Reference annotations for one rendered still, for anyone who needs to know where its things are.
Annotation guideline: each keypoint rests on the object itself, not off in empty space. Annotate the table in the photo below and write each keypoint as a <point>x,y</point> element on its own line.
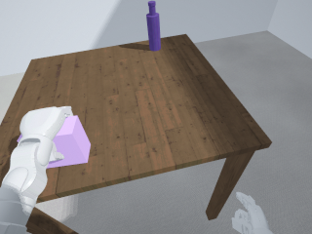
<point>144,112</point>

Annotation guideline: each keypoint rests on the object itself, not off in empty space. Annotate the robot left forearm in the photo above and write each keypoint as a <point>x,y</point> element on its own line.
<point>24,182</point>

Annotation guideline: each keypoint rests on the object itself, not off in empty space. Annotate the sponge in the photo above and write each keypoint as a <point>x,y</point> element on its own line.
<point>72,142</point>

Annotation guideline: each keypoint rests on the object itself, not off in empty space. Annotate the left robot hand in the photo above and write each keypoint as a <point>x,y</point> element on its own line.
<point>45,122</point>

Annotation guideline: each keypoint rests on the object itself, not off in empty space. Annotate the right robot hand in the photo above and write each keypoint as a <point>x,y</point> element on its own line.
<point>254,217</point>

